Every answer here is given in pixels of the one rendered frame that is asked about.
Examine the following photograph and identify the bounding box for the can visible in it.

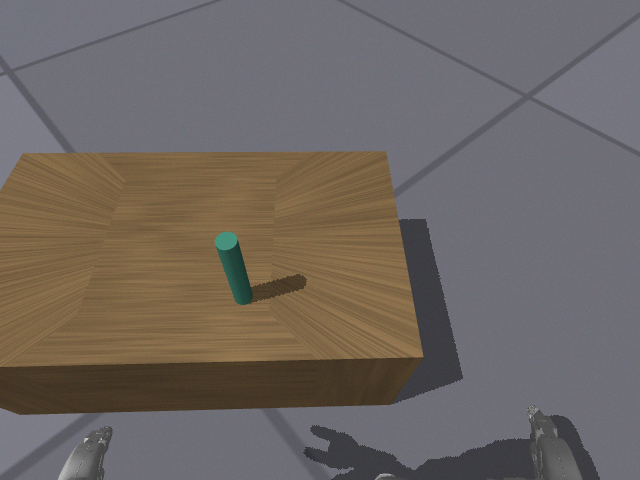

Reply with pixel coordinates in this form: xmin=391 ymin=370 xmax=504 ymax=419
xmin=215 ymin=232 xmax=253 ymax=305

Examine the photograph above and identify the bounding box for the left robot hand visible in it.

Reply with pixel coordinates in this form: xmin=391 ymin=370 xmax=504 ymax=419
xmin=58 ymin=426 xmax=113 ymax=480

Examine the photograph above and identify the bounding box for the right robot hand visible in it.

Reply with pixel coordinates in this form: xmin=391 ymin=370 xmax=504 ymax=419
xmin=487 ymin=406 xmax=583 ymax=480

